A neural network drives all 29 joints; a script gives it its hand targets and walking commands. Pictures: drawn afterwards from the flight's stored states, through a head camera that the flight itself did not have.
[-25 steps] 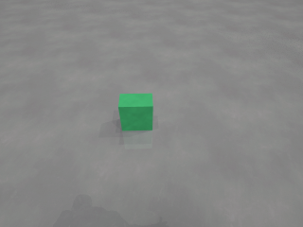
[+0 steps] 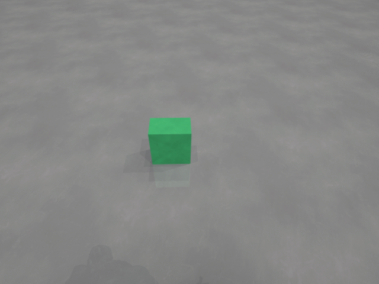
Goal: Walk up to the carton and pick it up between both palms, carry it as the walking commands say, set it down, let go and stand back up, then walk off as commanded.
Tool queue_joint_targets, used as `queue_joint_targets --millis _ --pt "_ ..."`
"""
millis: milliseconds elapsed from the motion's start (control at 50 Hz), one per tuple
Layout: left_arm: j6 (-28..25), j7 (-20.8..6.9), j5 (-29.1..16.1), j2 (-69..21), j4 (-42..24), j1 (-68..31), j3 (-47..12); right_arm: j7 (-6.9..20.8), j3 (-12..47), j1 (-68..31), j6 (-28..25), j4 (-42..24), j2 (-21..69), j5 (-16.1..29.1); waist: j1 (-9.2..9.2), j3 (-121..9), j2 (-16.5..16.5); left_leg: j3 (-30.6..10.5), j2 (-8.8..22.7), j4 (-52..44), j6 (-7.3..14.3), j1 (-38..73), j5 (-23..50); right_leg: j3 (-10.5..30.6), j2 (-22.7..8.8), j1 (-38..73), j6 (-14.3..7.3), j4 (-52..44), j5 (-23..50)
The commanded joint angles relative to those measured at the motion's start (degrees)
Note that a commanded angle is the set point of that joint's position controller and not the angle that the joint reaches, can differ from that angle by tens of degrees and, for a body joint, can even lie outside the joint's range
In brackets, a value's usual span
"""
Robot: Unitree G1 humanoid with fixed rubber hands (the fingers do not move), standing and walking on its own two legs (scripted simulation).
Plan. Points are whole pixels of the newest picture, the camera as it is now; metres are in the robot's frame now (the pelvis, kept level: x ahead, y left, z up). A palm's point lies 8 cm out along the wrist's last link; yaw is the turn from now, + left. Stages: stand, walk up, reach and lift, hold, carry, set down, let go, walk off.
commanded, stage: walk up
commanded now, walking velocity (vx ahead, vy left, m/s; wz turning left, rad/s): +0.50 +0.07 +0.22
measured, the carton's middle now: (170, 141) +1.13 +0.09 -0.63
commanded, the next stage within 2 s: none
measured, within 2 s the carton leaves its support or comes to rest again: neither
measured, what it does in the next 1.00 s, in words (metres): walks ahead: left foot, then right foot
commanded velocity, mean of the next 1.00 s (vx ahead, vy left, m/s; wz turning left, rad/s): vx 0.50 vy -0.05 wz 0.04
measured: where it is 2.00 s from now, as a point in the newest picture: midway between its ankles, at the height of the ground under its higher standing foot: (176, 212)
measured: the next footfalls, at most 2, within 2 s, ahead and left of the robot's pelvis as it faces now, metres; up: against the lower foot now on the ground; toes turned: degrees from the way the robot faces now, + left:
left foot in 0.22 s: +0.12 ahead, +0.19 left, +0.00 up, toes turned +11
right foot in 0.56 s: +0.28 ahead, -0.09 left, +0.00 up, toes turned -6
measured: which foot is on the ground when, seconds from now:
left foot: down 0.00-0.00, up 0.02-0.20, down 0.22-0.56, up 0.58-0.90, down 0.92-1.00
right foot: down 0.00-0.22, up 0.24-0.54, down 0.56-0.94, up 0.96-1.00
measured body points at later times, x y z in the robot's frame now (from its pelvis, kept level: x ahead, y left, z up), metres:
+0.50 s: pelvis +0.13 +0.04 +0.00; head +0.12 +0.04 +0.45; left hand +0.24 +0.29 -0.13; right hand +0.12 -0.22 -0.15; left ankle +0.08 +0.18 -0.74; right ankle +0.21 -0.10 -0.72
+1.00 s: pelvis +0.35 +0.05 -0.02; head +0.36 +0.07 +0.43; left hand +0.29 +0.30 -0.17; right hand +0.53 -0.17 -0.13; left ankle +0.38 +0.16 -0.74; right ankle +0.25 -0.08 -0.70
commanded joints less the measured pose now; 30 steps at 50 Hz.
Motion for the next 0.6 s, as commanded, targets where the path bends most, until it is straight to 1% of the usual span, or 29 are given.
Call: queue_joint_targets --millis 0,20,40,60,80,100,120,140,160,180,200,220,240,260,280,300,320,340,360,380,400,440,460,480,500,520,540,560,580 --pt "-0.47 0.92 0.58 12.41 0.36 17.00 4.41 1.30 -1.52 -13.83 0.41 -10.13 -2.64 -0.71 12.44 4.20 -12.00 -0.37 0.14 23.56 1.69 -39.42 -12.35 26.18 -27.27 16.90 -5.81 -19.46 -30.36" --pt "-1.30 1.54 1.12 12.23 0.57 17.61 4.23 1.32 -1.84 -13.40 -0.15 -11.57 -2.34 -1.36 11.58 3.51 -3.85 -7.76 2.25 30.07 3.07 -39.12 -10.23 32.65 -29.99 14.49 -8.15 -19.63 -28.87" --pt "-1.74 1.46 0.85 11.49 -0.67 14.85 3.80 1.66 -1.90 -10.85 -0.73 -11.34 -2.55 -1.45 9.48 4.66 -3.86 -6.55 3.72 31.52 2.32 -38.33 -8.03 28.71 -29.06 11.07 -8.96 -21.24 -28.84" --pt "-1.74 1.38 0.89 9.31 -1.20 10.21 3.01 1.77 -1.96 -7.75 -1.16 -11.49 -2.25 -1.47 6.41 3.41 -5.59 -6.39 4.52 31.16 1.13 -33.48 -7.83 26.90 -26.77 6.28 -9.36 -21.52 -27.35" --pt "-2.36 0.89 0.76 8.36 -3.21 5.83 3.31 2.58 -2.64 -2.66 -1.65 -9.98 -2.87 -0.60 3.28 2.09 -8.74 -3.72 7.00 29.00 0.55 -27.48 -7.49 19.50 -25.21 3.93 -8.14 -21.15 -24.15" --pt "-2.61 0.74 0.50 8.20 -4.87 1.90 3.40 2.80 -2.23 0.07 -1.80 -9.11 -2.90 -0.76 1.34 4.13 -10.54 -2.05 6.27 21.09 -0.17 -20.39 -7.84 13.78 -22.88 -2.48 -7.21 -22.19 -20.20" --pt "-2.40 0.03 0.66 6.67 -4.62 0.33 2.94 3.00 -1.93 0.77 -1.36 -8.71 -2.20 -0.72 -0.82 7.33 -10.06 -1.06 3.84 15.79 0.40 -10.08 -7.82 11.77 -20.72 -13.51 -6.46 -22.17 -15.78" --pt "-2.50 -0.50 0.87 6.90 -4.42 0.42 2.76 3.41 -1.33 4.03 -1.40 -8.19 -1.50 -0.48 -2.40 5.08 -14.25 2.36 2.24 12.48 0.43 -1.73 -5.67 7.80 -16.95 -16.90 -6.10 -19.46 -16.88" --pt "-2.10 -0.46 1.21 6.44 -3.36 0.09 2.70 2.64 -1.78 9.46 -1.68 -7.52 -1.09 -0.27 -5.23 2.69 -12.89 6.99 -0.03 10.45 -0.68 7.35 -3.24 1.74 -11.14 -18.44 -5.95 -13.46 -18.94" --pt "-1.93 -0.97 0.89 4.62 -2.50 3.98 1.92 1.65 -2.55 10.33 -2.21 -6.28 -2.73 -0.62 -5.39 4.06 -3.87 8.84 -1.62 2.39 -1.32 13.59 1.46 -0.37 -8.46 -23.10 -4.80 -5.34 -18.08" --pt "-2.68 -1.54 0.31 0.30 -3.22 4.21 0.38 1.21 -3.13 20.16 -2.35 -3.19 -4.17 -1.08 -8.94 -1.84 6.93 -1.41 6.68 1.73 0.80 21.05 -3.35 -5.76 -5.40 -27.40 -3.50 10.46 -13.86" --pt "-3.15 -1.27 -0.24 -3.28 -5.88 4.22 0.13 -0.21 -4.36 26.56 -2.86 -3.42 -9.75 -2.27 -9.92 -4.33 20.84 -25.30 22.43 -12.87 3.93 22.69 -19.74 -3.79 -2.92 -35.01 -0.45 29.24 -14.50" --pt "-2.68 -1.09 0.48 -1.29 -7.80 -1.58 0.54 -0.70 -5.07 26.40 -3.30 -3.16 -13.75 -1.72 -10.56 -4.30 19.25 -39.31 28.10 -20.94 10.04 16.99 -30.98 3.66 -5.80 -38.47 0.57 36.23 -11.92" --pt "-2.48 -1.69 0.20 0.08 -8.38 -1.17 1.22 -0.87 -4.95 20.51 -3.23 -6.04 -12.19 -1.63 -7.35 -2.02 13.27 -37.26 26.12 -20.66 11.69 10.51 -37.30 3.78 -7.46 -37.00 1.58 41.39 -8.65" --pt "-2.75 -1.80 0.46 0.44 -8.10 -1.06 1.10 -0.88 -3.79 15.91 -3.56 -6.07 -9.17 -1.49 -4.86 3.21 8.91 -33.61 24.73 -20.43 11.31 5.74 -30.93 3.98 -8.86 -36.49 2.10 40.08 -5.56" --pt "-2.98 -2.15 0.39 -0.81 -7.12 2.33 1.11 -0.36 -3.03 12.18 -4.33 -6.93 -4.88 -1.38 -2.02 7.40 8.17 -25.19 21.56 -20.84 10.48 0.18 -22.83 2.01 -10.04 -33.94 2.28 39.25 -3.15" --pt "-2.26 -2.25 0.63 -1.10 -5.87 5.67 1.68 -0.23 -2.88 9.16 -4.38 -7.17 -2.82 -1.42 0.31 7.64 5.03 -21.97 21.42 -21.43 9.40 -7.33 -23.15 3.47 -12.04 -26.56 2.10 36.95 -2.68" --pt "-1.97 -2.69 0.40 -1.00 -6.34 8.61 1.31 -0.10 -2.52 7.72 -4.65 -8.60 -3.07 -1.24 1.63 7.57 9.25 -15.25 20.39 -21.81 7.96 -7.36 -19.42 2.02 -11.15 -25.28 2.42 33.28 -3.22" --pt "-1.56 -2.97 0.06 -2.95 -6.20 7.17 1.43 -0.05 -3.70 5.94 -4.79 -9.62 -4.09 -1.20 1.61 5.88 14.12 -9.07 17.56 -20.91 6.99 -11.09 -15.89 1.52 -11.91 -18.27 2.82 25.86 -3.34" --pt "-1.57 -3.53 0.19 -2.36 -7.12 6.31 1.31 0.20 -3.01 4.76 -4.42 -9.39 -4.89 -1.53 1.23 6.98 13.60 -4.64 13.95 -19.90 6.98 -12.10 -13.82 -3.37 -8.12 -17.75 3.31 22.29 -2.45" --pt "-1.37 -3.54 0.09 -2.77 -7.88 5.25 0.98 0.41 -3.09 6.35 -4.31 -8.76 -4.59 -1.10 0.62 6.32 11.23 -4.71 13.94 -19.89 7.53 -12.23 -11.76 -3.70 -8.21 -12.57 3.95 17.33 -0.94" --pt "-1.28 -3.32 0.22 -4.73 -9.13 1.28 0.71 0.51 -3.12 11.44 -4.31 -7.64 -3.81 -0.74 -1.40 4.52 13.44 -4.11 12.27 -17.76 8.13 -9.80 -9.24 -7.24 -5.41 -11.77 5.28 12.42 -0.49" --pt "-1.61 -3.32 0.23 -3.12 -8.62 1.70 1.40 0.53 -3.06 11.17 -4.44 -6.52 -4.10 -0.56 -0.77 5.22 12.52 -4.61 13.80 -17.86 8.48 -7.85 -10.30 -8.33 -5.26 -12.02 5.00 11.87 -0.77" --pt "-1.93 -3.23 -0.24 -3.30 -7.89 4.96 1.10 0.61 -3.28 9.66 -3.53 -7.80 -4.88 -0.70 1.33 5.06 10.22 -4.41 12.63 -14.47 7.59 -11.36 -12.16 -9.12 -3.89 -5.46 5.44 6.34 0.54" --pt "-2.20 -3.04 -0.32 -2.51 -6.68 7.90 1.15 0.85 -2.62 9.59 -3.29 -7.47 -2.76 0.17 2.20 3.54 7.72 -0.84 10.70 -10.64 6.85 -13.43 -9.41 -9.02 -3.97 0.66 5.02 3.03 4.41" --pt "-2.89 -2.38 -0.11 -0.53 -4.09 15.77 3.11 1.34 -2.68 7.80 -3.66 -9.15 -1.99 -0.62 7.59 -2.58 1.09 0.95 7.84 -1.58 4.56 -17.94 -7.98 -7.66 -5.28 13.73 4.13 4.47 3.24" --pt "-3.38 -1.64 0.89 4.23 -2.92 23.49 4.33 1.41 -1.93 5.79 -4.43 -10.86 1.86 -0.10 10.29 -2.70 -7.34 5.62 3.16 13.78 3.16 -25.77 -9.08 8.23 -16.87 17.94 1.28 -5.04 -10.18" --pt "-3.82 -0.40 1.34 10.61 -2.31 29.96 5.04 0.94 -1.22 2.73 -4.11 -13.21 4.87 -0.37 13.27 -2.50 -21.82 4.23 -2.59 32.37 1.94 -35.20 -17.10 28.25 -30.02 17.01 -1.15 -18.83 -29.73" --pt "-3.55 -0.41 1.66 9.22 -2.06 28.00 4.62 0.93 -2.36 1.49 -3.63 -12.69 0.61 -1.51 11.52 -2.31 -8.23 -4.59 -1.49 41.03 3.33 -34.82 -13.14 38.33 -33.42 13.50 -6.56 -21.37 -30.14"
